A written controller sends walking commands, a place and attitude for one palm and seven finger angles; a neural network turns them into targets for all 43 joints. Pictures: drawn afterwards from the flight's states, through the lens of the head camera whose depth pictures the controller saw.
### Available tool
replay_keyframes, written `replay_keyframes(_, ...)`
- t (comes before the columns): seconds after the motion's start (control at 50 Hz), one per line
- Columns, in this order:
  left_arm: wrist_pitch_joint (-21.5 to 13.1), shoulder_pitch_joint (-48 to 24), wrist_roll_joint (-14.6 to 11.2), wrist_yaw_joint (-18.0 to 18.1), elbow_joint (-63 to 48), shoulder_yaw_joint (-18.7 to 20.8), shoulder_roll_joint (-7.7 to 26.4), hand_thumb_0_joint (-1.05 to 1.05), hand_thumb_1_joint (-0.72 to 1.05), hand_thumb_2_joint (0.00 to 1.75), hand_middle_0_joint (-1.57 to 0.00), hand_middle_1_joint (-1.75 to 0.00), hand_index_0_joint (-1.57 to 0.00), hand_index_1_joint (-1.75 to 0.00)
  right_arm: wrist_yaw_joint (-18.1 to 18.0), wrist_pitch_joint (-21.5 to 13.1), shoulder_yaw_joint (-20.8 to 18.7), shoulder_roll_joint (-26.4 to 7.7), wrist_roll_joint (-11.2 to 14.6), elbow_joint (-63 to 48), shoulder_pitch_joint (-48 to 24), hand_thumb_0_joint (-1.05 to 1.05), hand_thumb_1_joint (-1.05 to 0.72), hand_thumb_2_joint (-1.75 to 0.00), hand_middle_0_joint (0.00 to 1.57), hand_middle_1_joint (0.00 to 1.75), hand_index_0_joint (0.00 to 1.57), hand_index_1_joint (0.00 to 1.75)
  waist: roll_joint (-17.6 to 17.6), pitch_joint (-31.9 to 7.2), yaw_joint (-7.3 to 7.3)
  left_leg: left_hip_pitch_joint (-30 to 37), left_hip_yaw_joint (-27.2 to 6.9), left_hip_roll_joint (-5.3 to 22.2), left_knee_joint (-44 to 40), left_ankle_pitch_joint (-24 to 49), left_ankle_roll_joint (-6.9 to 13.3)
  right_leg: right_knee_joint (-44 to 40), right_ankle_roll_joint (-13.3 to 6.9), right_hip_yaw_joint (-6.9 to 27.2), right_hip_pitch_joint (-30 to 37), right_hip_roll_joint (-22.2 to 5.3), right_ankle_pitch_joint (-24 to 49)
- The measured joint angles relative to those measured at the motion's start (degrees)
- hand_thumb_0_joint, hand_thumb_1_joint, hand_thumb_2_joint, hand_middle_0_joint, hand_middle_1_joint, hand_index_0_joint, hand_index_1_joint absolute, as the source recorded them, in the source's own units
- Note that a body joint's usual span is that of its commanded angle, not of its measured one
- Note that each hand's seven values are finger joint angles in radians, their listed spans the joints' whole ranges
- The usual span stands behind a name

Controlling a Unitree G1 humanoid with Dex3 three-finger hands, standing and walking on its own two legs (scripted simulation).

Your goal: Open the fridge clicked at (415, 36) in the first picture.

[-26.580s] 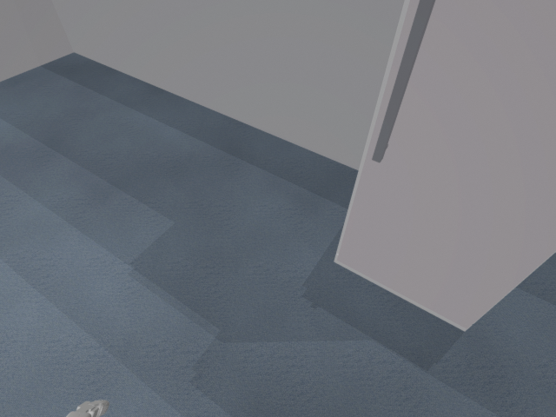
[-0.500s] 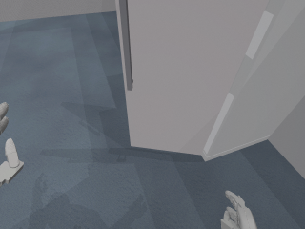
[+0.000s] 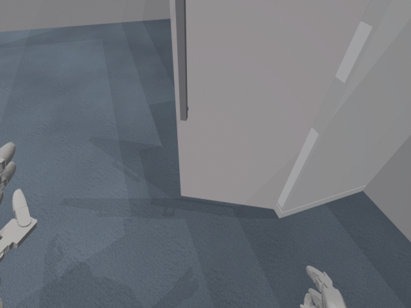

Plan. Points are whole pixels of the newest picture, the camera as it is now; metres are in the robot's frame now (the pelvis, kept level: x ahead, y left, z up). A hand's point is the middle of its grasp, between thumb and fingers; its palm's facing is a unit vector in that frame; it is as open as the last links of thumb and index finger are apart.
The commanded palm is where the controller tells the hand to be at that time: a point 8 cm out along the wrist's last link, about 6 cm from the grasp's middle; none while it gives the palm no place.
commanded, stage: stop stepping back and stand still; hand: left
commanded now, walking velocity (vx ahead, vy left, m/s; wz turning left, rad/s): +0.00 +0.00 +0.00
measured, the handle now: (184, 62) +0.77 +0.13 +0.11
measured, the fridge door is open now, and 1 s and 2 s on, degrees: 62 62 62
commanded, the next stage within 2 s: let the arm hang, fingers relaxed in 0.22 s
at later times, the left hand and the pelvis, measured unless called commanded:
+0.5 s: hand (89, 294) +0.16 +0.25 -0.09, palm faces +0.06 -0.92 -0.39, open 7.4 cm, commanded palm none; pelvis -0.01 +0.01 -0.01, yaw +2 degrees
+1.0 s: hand out of the picture +0.00 +0.22 -0.17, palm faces +0.03 -0.96 -0.29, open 7.3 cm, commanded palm none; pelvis +0.00 -0.01 +0.00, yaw +1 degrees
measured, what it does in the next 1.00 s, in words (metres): stands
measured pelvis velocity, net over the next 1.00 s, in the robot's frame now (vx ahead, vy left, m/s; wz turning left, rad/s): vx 0.00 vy -0.01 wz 0.02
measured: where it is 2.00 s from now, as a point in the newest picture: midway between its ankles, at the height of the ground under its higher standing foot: outside the picture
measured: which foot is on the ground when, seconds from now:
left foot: down 0.00-1.00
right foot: down 0.00-1.00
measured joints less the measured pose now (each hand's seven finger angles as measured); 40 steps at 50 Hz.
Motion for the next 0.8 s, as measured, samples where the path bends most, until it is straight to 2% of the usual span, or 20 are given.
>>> replay_keyframes(0.32,0.1,-0.4,0.4,0.1,-0.8,0.1,-0.1,0.01,0.89,0.90,-0.21,-0.31,-0.21,-0.30,0.1,-0.1,0.4,0.5,-0.1,-0.1,-0.6,0.01,-0.90,-0.90,0.20,0.30,0.20,0.30,-0.2,0.7,0.31,-0.4,-0.1,-0.6,0.1,0.0,0.4,0.3,0.5,-0.1,-0.4,-0.6,-0.2)
replay_keyframes(0.34,-1.1,-1.7,0.7,-0.4,2.1,-1.2,0.3,0.01,0.89,0.90,-0.21,-0.30,-0.21,-0.30,1.1,-1.6,0.1,0.1,0.4,1.2,-0.9,0.01,-0.90,-0.90,0.20,0.30,0.20,0.30,0.2,0.3,0.34,-1.2,-0.4,-0.7,0.8,-0.2,0.5,1.0,0.5,-0.5,-1.1,-0.7,-0.5)
replay_keyframes(0.36,-0.4,-4.4,1.1,-1.8,7.2,-3.5,0.7,0.01,0.89,0.90,-0.21,-0.30,-0.20,-0.30,2.4,-1.8,-0.2,-0.9,0.9,2.8,-1.5,0.01,-0.90,-0.90,0.20,0.30,0.20,0.30,0.9,-0.2,0.57,-2.3,-0.8,-0.9,2.0,-0.5,0.6,2.3,0.5,-0.9,-2.0,-1.0,-1.0)
replay_keyframes(0.42,6.9,-12.9,2.2,-5.9,27.4,-11.2,0.1,0.00,0.90,0.90,-0.20,-0.30,-0.20,-0.30,4.9,1.5,-0.1,-4.3,0.8,7.0,-4.5,0.01,-0.90,-0.90,0.20,0.30,0.20,0.30,3.1,-1.0,0.68,-4.9,-1.0,-1.8,5.1,-1.5,1.1,7.3,0.7,-1.2,-5.2,-2.0,-3.3)
replay_keyframes(0.48,12.5,-17.5,3.0,-7.8,46.8,-17.1,-2.6,0.00,0.90,0.90,-0.20,-0.30,-0.19,-0.30,5.4,4.2,-0.1,-5.4,0.1,9.4,-6.6,0.01,-0.90,-0.90,0.20,0.30,0.21,0.30,3.5,-0.1,-0.65,-5.8,-0.6,-2.2,6.7,-2.1,1.3,10.6,0.9,-0.8,-7.0,-2.7,-4.7)
replay_keyframes(0.56,14.8,-18.0,3.4,-8.7,64.6,-21.9,-7.7,0.01,0.91,0.90,-0.20,-0.30,-0.19,-0.30,5.3,6.0,-0.3,-4.6,-0.7,12.3,-5.7,0.01,-0.90,-0.90,0.20,0.30,0.20,0.30,1.4,1.8,-2.01,-5.3,-0.5,-2.0,6.2,-1.9,0.7,10.8,0.3,-0.7,-6.8,-2.4,-4.9)
replay_keyframes(0.62,14.7,-16.7,3.3,-8.8,73.5,-23.3,-11.3,0.01,0.92,0.90,-0.20,-0.30,-0.20,-0.30,5.0,6.9,-0.4,-3.3,-1.0,15.8,-3.4,0.01,-0.90,-0.90,0.20,0.30,0.20,0.30,-0.8,3.2,-2.03,-4.6,-0.9,-1.5,5.1,-1.4,0.2,9.2,-0.2,-1.1,-5.9,-1.8,-4.3)
replay_keyframes(0.64,14.4,-16.4,3.2,-7.9,75.6,-22.4,-11.4,0.00,0.95,0.89,-0.21,-0.30,-0.20,-0.30,4.9,7.1,-0.4,-2.8,-1.0,17.1,-2.4,0.01,-0.90,-0.90,0.20,0.30,0.20,0.30,-1.4,3.6,-1.78,-4.4,-1.2,-1.3,4.8,-1.3,0.0,8.5,-0.3,-1.3,-5.4,-1.5,-4.0)
replay_keyframes(0.7,13.6,-15.4,3.1,-8.1,80.5,-21.7,-10.4,0.00,0.98,0.89,-0.21,-0.30,-0.20,-0.30,4.5,7.6,-0.5,-1.5,-1.0,21.0,0.1,0.01,-0.90,-0.90,0.20,0.30,0.20,0.30,-2.2,4.6,-0.94,-3.7,-1.9,-0.6,3.8,-0.8,-0.4,6.0,-0.8,-2.0,-3.9,-0.7,-3.0)
replay_keyframes(0.8,12.7,-14.2,2.9,-8.3,86.2,-21.3,-8.9,0.00,0.96,0.89,-0.21,-0.30,-0.20,-0.30,3.9,8.0,-1.1,-0.8,-0.6,25.5,2.3,0.01,-0.90,-0.90,0.20,0.30,0.20,0.30,-1.1,5.0,-0.28,-2.0,-2.2,-0.2,2.3,-0.5,-0.7,2.9,-1.1,-2.2,-1.4,-0.1,-1.7)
